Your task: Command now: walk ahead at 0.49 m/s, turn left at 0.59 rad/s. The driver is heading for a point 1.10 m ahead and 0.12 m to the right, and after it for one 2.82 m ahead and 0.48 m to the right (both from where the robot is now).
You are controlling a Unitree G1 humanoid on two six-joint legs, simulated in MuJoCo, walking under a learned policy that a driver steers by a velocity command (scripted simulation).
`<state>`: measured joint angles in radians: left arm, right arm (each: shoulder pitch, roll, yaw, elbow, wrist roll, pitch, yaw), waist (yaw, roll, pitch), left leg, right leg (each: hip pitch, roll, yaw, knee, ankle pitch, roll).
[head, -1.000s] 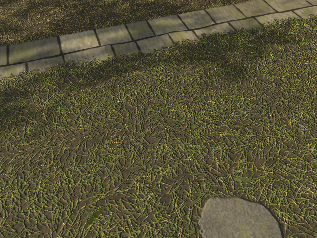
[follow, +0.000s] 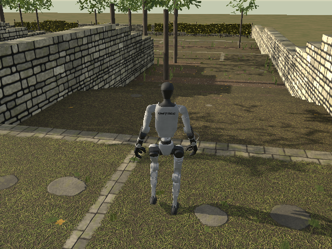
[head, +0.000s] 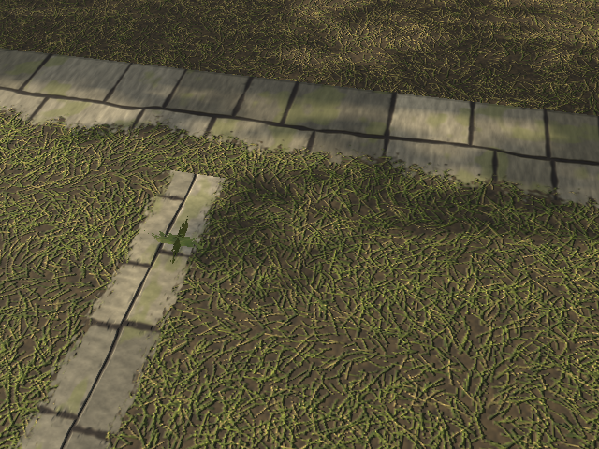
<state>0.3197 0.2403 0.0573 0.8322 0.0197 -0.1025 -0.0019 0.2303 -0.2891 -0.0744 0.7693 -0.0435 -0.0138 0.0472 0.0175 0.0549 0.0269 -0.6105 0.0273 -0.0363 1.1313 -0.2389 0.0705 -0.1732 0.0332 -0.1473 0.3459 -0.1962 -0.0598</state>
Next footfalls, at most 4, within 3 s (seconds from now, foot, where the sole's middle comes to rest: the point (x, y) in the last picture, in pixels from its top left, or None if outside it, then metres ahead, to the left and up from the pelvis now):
0.28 left None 0.30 0.13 -0.78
0.82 right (346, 399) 0.60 -0.04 -0.78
1.36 left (322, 272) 0.95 0.01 -0.78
1.86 right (427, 238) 1.06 -0.28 -0.78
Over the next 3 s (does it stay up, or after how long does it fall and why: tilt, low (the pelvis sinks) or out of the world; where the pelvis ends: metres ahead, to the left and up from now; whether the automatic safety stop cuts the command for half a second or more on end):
stays up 1.54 -0.23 -0.02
